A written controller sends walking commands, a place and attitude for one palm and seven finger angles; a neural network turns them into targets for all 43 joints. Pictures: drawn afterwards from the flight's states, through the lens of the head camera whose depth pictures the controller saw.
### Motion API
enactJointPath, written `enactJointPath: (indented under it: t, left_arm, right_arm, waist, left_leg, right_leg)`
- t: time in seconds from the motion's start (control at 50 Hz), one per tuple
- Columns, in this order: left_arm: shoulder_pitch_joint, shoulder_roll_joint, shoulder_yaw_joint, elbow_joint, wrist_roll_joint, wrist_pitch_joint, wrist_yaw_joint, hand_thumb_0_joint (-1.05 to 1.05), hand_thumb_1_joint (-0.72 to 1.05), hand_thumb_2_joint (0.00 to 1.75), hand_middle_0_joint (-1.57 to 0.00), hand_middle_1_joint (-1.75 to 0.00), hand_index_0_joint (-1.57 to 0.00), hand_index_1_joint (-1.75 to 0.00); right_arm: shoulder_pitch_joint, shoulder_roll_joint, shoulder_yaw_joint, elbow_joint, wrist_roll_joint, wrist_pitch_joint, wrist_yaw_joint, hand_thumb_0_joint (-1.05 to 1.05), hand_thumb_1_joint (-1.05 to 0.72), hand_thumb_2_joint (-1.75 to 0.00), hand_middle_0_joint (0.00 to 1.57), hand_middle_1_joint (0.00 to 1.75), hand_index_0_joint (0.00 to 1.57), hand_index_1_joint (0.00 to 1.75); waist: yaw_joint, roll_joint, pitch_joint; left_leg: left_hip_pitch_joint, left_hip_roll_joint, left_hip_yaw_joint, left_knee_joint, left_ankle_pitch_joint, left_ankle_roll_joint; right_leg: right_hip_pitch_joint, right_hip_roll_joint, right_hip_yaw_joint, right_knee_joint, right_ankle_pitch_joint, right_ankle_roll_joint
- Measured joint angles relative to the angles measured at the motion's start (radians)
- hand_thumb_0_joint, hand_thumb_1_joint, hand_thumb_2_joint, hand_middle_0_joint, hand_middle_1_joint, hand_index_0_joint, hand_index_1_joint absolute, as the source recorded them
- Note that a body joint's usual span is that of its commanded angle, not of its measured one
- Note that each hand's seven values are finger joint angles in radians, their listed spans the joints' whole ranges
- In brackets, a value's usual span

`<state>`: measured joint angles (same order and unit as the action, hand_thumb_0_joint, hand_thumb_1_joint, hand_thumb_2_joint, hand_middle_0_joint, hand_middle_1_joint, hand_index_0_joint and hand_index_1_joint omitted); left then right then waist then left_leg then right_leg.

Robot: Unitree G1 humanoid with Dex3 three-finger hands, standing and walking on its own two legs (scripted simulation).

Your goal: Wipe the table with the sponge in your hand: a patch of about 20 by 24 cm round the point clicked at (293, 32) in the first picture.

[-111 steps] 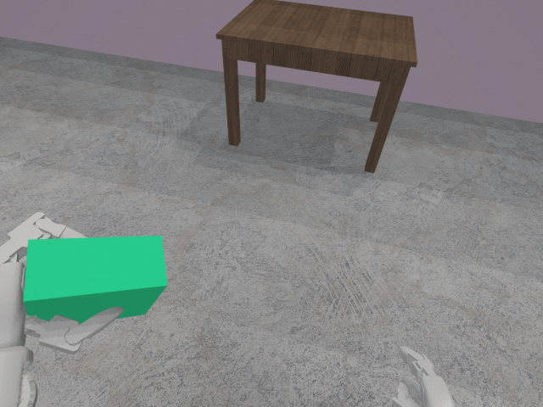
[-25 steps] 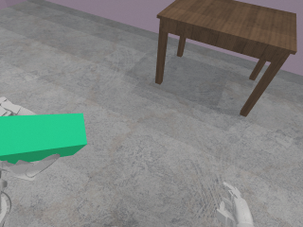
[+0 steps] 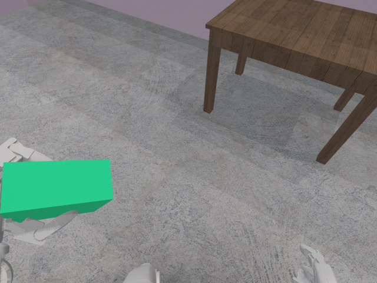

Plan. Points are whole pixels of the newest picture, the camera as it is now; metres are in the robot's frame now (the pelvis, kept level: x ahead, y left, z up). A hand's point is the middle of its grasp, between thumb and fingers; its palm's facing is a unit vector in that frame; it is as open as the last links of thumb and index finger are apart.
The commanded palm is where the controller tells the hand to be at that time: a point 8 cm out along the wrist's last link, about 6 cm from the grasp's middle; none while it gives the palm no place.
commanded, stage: walk to a spot facing it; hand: left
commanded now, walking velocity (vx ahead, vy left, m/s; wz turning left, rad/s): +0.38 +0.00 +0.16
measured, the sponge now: (73, 190) +0.23 +0.19 +0.15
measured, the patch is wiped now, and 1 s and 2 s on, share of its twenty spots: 0.00 0.00 0.00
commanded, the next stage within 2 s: none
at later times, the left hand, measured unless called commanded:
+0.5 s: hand (83, 126) +0.35 +0.21 +0.16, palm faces +0.48 -0.74 -0.47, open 10.1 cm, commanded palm +0.29 +0.25 +0.18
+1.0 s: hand (91, 75) +0.48 +0.24 +0.18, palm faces +0.50 -0.76 -0.41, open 10.2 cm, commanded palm +0.41 +0.27 +0.18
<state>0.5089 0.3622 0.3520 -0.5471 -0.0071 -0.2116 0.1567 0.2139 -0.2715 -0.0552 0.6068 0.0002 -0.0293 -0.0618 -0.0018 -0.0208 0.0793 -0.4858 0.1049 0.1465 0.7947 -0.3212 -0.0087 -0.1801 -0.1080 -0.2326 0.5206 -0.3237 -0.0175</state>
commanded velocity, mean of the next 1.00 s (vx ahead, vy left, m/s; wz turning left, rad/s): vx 0.37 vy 0.00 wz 0.18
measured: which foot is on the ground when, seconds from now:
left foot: up 0.00-0.06, down 0.08-0.44, up 0.46-0.78, down 0.80-1.00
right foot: down 0.00-0.10, up 0.12-0.42, down 0.44-0.82, up 0.84-1.00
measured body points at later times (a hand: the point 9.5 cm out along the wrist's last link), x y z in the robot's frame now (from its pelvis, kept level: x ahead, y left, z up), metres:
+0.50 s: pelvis +0.15 -0.04 -0.02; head +0.17 -0.07 +0.43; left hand +0.31 +0.25 +0.19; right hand +0.31 -0.23 -0.14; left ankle +0.11 +0.11 -0.70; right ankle +0.20 -0.15 -0.74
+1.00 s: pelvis +0.29 -0.03 +0.00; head +0.31 -0.01 +0.44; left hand +0.44 +0.27 +0.20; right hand +0.49 -0.21 -0.09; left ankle +0.29 +0.10 -0.74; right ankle +0.31 -0.16 -0.67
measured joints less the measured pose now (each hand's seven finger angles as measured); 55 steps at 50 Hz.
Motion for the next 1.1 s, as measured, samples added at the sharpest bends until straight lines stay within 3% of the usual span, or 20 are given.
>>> enactJointPath:
  t: [0.08, 0.1, 0.18, 0.22, 0.3, 0.42, 0.46, 0.5, 0.54, 0.58, 0.62, 0.66, 0.78, 0.82, 0.88, 0.94, 1.02, 1.1]
  left_arm:
    - [-0.009, 0.017, 0.017, -0.045, -0.004, -0.008, 0.021, 0.0, -0.49, 0.99, -0.75, -1.34, -0.74, -1.34]
    - [-0.021, 0.021, 0.024, -0.046, -0.005, -0.013, 0.026, 0.0, -0.49, 0.99, -0.75, -1.34, -0.74, -1.34]
    - [-0.119, 0.031, 0.032, 0.036, -0.003, -0.007, 0.018, 0.0, -0.49, 0.99, -0.75, -1.34, -0.74, -1.34]
    - [-0.12, 0.032, 0.036, 0.039, -0.004, 0.007, 0.009, 0.0, -0.49, 0.99, -0.75, -1.34, -0.74, -1.34]
    - [-0.046, 0.018, 0.025, -0.018, -0.011, -0.002, -0.005, 0.0, -0.49, 0.99, -0.75, -1.34, -0.74, -1.34]
    - [-0.006, 0.029, 0.023, 0.023, -0.013, -0.007, -0.017, 0.0, -0.49, 0.99, -0.75, -1.34, -0.74, -1.34]
    - [-0.036, 0.032, 0.025, 0.054, -0.004, 0.008, -0.013, 0.0, -0.49, 0.99, -0.75, -1.34, -0.74, -1.34]
    - [-0.091, -0.005, -0.002, 0.094, 0.0, 0.026, -0.014, 0.0, -0.49, 0.99, -0.75, -1.34, -0.74, -1.34]
    - [-0.113, -0.043, -0.023, 0.117, -0.002, 0.035, -0.018, 0.0, -0.49, 0.99, -0.75, -1.34, -0.74, -1.34]
    - [-0.098, -0.061, -0.033, 0.113, 0.0, 0.031, -0.021, 0.0, -0.49, 0.99, -0.75, -1.34, -0.74, -1.34]
    - [-0.071, -0.056, -0.036, 0.089, 0.002, 0.025, -0.022, 0.0, -0.49, 0.99, -0.75, -1.34, -0.74, -1.34]
    - [-0.042, -0.033, -0.029, 0.052, 0.001, 0.017, -0.019, 0.0, -0.49, 0.99, -0.75, -1.34, -0.74, -1.34]
    - [0.01, 0.026, 0.018, -0.057, -0.009, -0.004, 0.016, 0.0, -0.49, 0.99, -0.75, -1.34, -0.74, -1.34]
    - [-0.004, 0.033, 0.034, -0.069, -0.012, -0.011, 0.028, 0.0, -0.49, 0.99, -0.75, -1.34, -0.74, -1.34]
    - [-0.086, 0.04, 0.044, 0.005, -0.009, -0.014, 0.024, 0.0, -0.49, 0.99, -0.75, -1.34, -0.74, -1.34]
    - [-0.106, 0.035, 0.045, 0.034, -0.008, 0.013, 0.01, 0.0, -0.49, 0.99, -0.75, -1.34, -0.74, -1.34]
    - [-0.035, 0.011, 0.02, -0.025, -0.014, 0.006, -0.003, 0.0, -0.49, 0.99, -0.75, -1.34, -0.74, -1.34]
    - [0.004, 0.02, 0.009, -0.018, -0.014, -0.011, -0.017, 0.0, -0.49, 0.99, -0.75, -1.34, -0.74, -1.34]
  right_arm:
    - [0.017, -0.004, -0.006, -0.043, 0.0, -0.011, -0.01, 0.01, -0.9, -0.9, 0.19, 0.3, 0.19, 0.3]
    - [0.012, -0.001, -0.009, -0.051, 0.0, -0.015, -0.013, 0.01, -0.9, -0.9, 0.19, 0.3, 0.19, 0.3]
    - [-0.042, 0.067, 0.008, -0.034, 0.005, -0.027, -0.002, 0.01, -0.9, -0.9, 0.19, 0.3, 0.19, 0.3]
    - [-0.051, 0.106, 0.031, -0.028, 0.008, -0.036, 0.011, 0.01, -0.9, -0.9, 0.19, 0.3, 0.19, 0.3]
    - [-0.027, 0.159, 0.071, -0.025, 0.006, -0.061, 0.028, 0.01, -0.9, -0.9, 0.2, 0.3, 0.2, 0.3]
    - [0.029, 0.172, 0.096, 0.001, 0.004, -0.06, 0.014, 0.01, -0.9, -0.9, 0.2, 0.3, 0.2, 0.3]
    - [0.035, 0.158, 0.094, 0.009, 0.006, -0.051, 0.007, 0.01, -0.9, -0.9, 0.2, 0.3, 0.2, 0.3]
    - [0.012, 0.116, 0.081, 0.049, 0.004, -0.037, 0.006, 0.01, -0.9, -0.9, 0.2, 0.3, 0.2, 0.3]
    - [-0.012, 0.074, 0.067, 0.08, 0.004, -0.021, 0.008, 0.01, -0.9, -0.9, 0.2, 0.3, 0.2, 0.3]
    - [-0.027, 0.043, 0.052, 0.085, 0.005, -0.008, 0.008, 0.01, -0.9, -0.9, 0.2, 0.3, 0.2, 0.3]
    - [-0.032, 0.024, 0.036, 0.071, 0.005, 0.0, 0.004, 0.01, -0.9, -0.9, 0.2, 0.3, 0.2, 0.3]
    - [-0.027, 0.013, 0.02, 0.042, 0.004, 0.001, 0.002, 0.01, -0.9, -0.9, 0.2, 0.3, 0.2, 0.3]
    - [0.008, -0.007, -0.012, -0.037, 0.0, -0.008, -0.008, 0.01, -0.9, -0.9, 0.19, 0.3, 0.19, 0.3]
    - [0.012, -0.009, -0.018, -0.056, 0.003, -0.015, -0.015, 0.01, -0.9, -0.9, 0.19, 0.3, 0.19, 0.3]
    - [-0.027, 0.044, -0.011, -0.035, 0.007, -0.02, -0.01, 0.01, -0.9, -0.9, 0.19, 0.3, 0.19, 0.3]
    - [-0.044, 0.104, 0.023, -0.018, 0.013, -0.032, 0.011, 0.01, -0.9, -0.9, 0.19, 0.3, 0.19, 0.3]
    - [-0.021, 0.159, 0.067, -0.02, 0.009, -0.063, 0.03, 0.01, -0.9, -0.9, 0.19, 0.3, 0.2, 0.3]
    - [0.011, 0.177, 0.091, -0.01, 0.004, -0.07, 0.024, 0.01, -0.9, -0.9, 0.2, 0.3, 0.2, 0.3]
  waist:
    - [0.013, -0.021, -0.015]
    - [0.012, -0.025, -0.015]
    - [-0.01, -0.029, -0.006]
    - [-0.019, -0.018, -0.012]
    - [-0.013, 0.02, -0.023]
    - [0.023, 0.076, -0.031]
    - [0.03, 0.077, -0.034]
    - [0.034, 0.093, -0.02]
    - [0.034, 0.09, -0.011]
    - [0.019, 0.08, -0.006]
    - [0.002, 0.06, -0.003]
    - [-0.009, 0.032, -0.001]
    - [0.0, -0.018, -0.003]
    - [0.006, -0.018, -0.008]
    - [-0.002, -0.029, 0.004]
    - [-0.013, -0.013, -0.008]
    - [-0.008, 0.023, -0.019]
    - [0.012, 0.064, -0.025]
  left_leg:
    - [0.119, -0.023, 0.045, -0.221, 0.069, 0.014]
    - [0.131, -0.026, 0.049, -0.231, 0.137, 0.028]
    - [0.132, -0.024, 0.036, -0.146, 0.065, 0.041]
    - [0.148, -0.016, 0.026, -0.173, 0.062, 0.032]
    - [0.197, 0.004, 0.013, -0.251, 0.077, 0.012]
    - [0.251, 0.033, -0.026, -0.242, 0.023, -0.028]
    - [0.21, 0.034, -0.042, -0.106, -0.061, -0.008]
    - [0.125, 0.007, -0.093, 0.149, -0.142, 0.007]
    - [0.048, -0.023, -0.106, 0.349, -0.13, 0.003]
    - [-0.013, -0.027, -0.095, 0.434, -0.091, -0.007]
    - [-0.041, -0.02, -0.074, 0.387, -0.062, -0.011]
    - [-0.036, -0.008, -0.046, 0.249, -0.036, -0.008]
    - [0.091, -0.017, 0.027, -0.167, 0.039, 0.004]
    - [0.136, -0.027, 0.037, -0.233, 0.139, 0.023]
    - [0.133, -0.029, 0.028, -0.146, 0.069, 0.037]
    - [0.161, -0.017, 0.007, -0.178, 0.045, 0.027]
    - [0.216, 0.003, -0.011, -0.254, 0.058, 0.003]
    - [0.261, 0.02, -0.038, -0.265, 0.031, -0.025]
  right_leg:
    - [0.019, -0.007, 0.009, 0.076, -0.083, 0.026]
    - [0.0, -0.017, 0.019, 0.148, -0.116, 0.028]
    - [-0.175, 0.022, 0.141, 0.585, -0.212, 0.032]
    - [-0.258, 0.025, 0.151, 0.661, -0.182, 0.039]
    - [-0.329, -0.003, 0.124, 0.516, -0.082, 0.054]
    - [-0.204, 0.008, 0.057, 0.135, 0.006, 0.069]
    - [-0.166, 0.013, 0.05, 0.078, 0.087, 0.031]
    - [-0.168, 0.004, 0.032, 0.15, 0.059, -0.002]
    - [-0.14, -0.003, 0.025, 0.151, 0.015, -0.008]
    - [-0.104, -0.005, 0.013, 0.108, 0.015, 0.001]
    - [-0.069, -0.007, 0.001, 0.058, 0.024, 0.002]
    - [-0.043, -0.012, -0.007, 0.02, 0.027, 0.002]
    - [0.006, -0.027, -0.013, 0.037, -0.04, 0.031]
    - [-0.018, -0.039, 0.002, 0.15, -0.103, 0.041]
    - [-0.147, -0.007, 0.119, 0.5, -0.209, 0.04]
    - [-0.267, 0.014, 0.146, 0.639, -0.19, 0.048]
    - [-0.318, -0.004, 0.116, 0.458, -0.086, 0.058]
    - [-0.248, 0.003, 0.069, 0.203, -0.002, 0.068]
